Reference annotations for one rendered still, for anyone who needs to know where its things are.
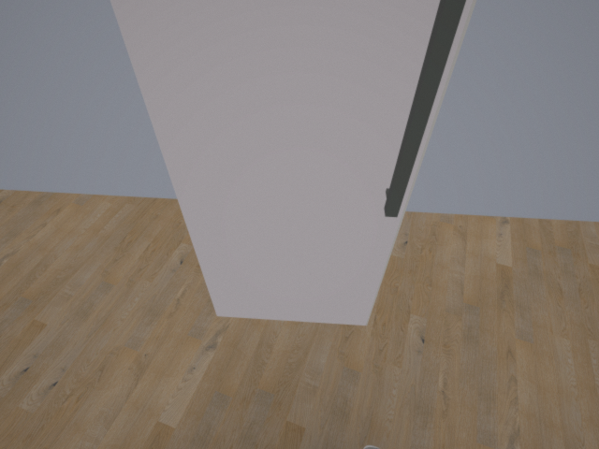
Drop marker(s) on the handle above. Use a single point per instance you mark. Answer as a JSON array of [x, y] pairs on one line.
[[442, 36]]

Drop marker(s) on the fridge door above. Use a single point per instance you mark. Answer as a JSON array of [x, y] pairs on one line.
[[280, 123]]

